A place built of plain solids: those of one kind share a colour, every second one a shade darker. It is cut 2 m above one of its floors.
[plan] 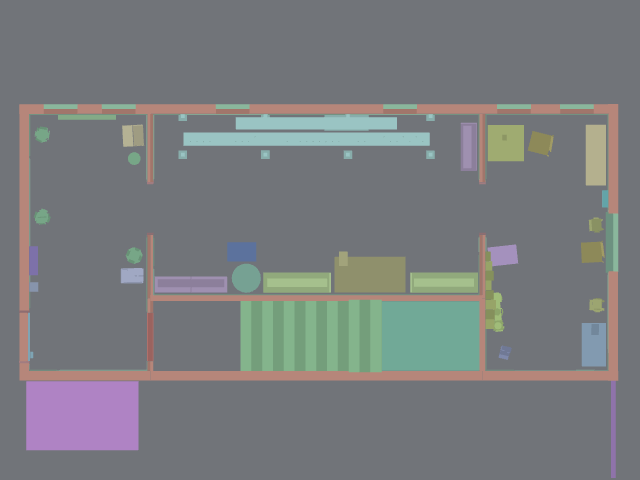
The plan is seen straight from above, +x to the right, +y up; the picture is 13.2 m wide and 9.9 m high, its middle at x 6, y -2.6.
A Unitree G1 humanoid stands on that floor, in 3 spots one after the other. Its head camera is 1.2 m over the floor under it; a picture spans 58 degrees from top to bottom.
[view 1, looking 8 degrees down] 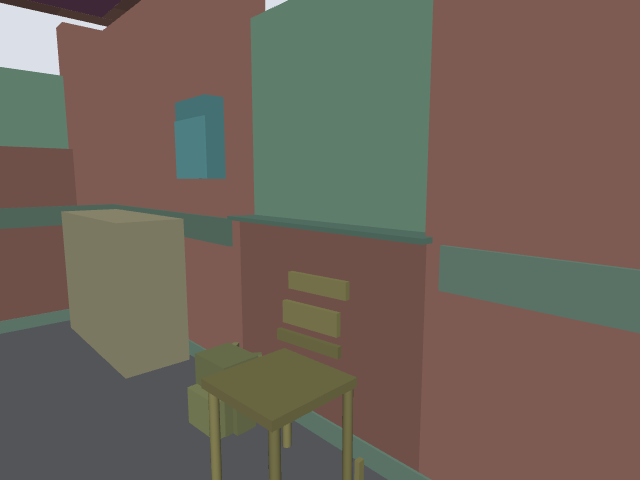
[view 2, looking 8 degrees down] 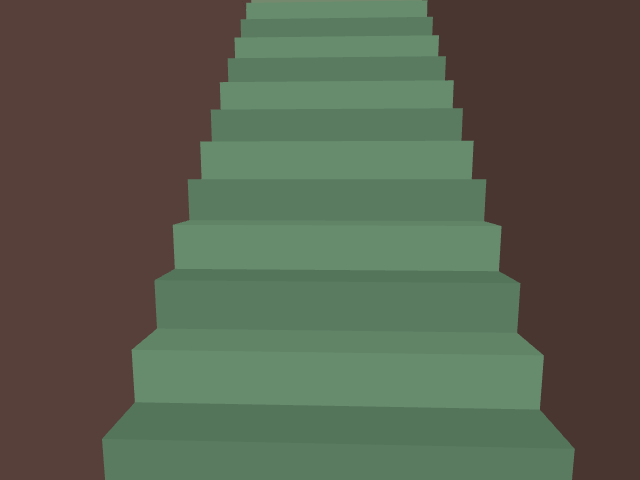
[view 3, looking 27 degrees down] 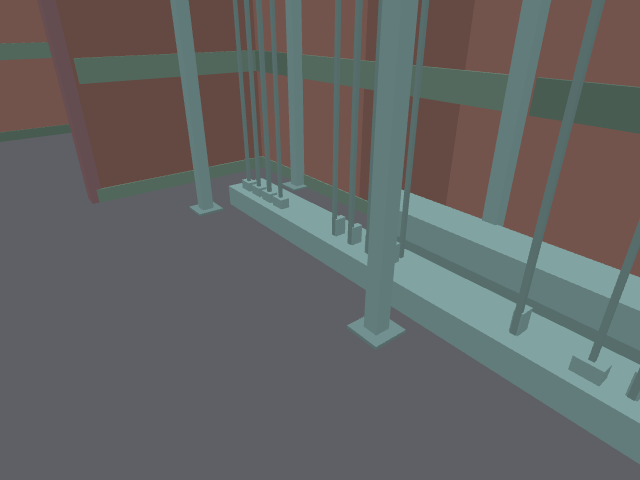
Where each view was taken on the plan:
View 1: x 10.65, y -4.10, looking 47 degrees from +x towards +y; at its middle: wall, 1.93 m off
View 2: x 3.36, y -4.58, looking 2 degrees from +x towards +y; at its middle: stair_insitu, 1.91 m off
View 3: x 5.90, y -1.95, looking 142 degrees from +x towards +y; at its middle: locking_bed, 2.35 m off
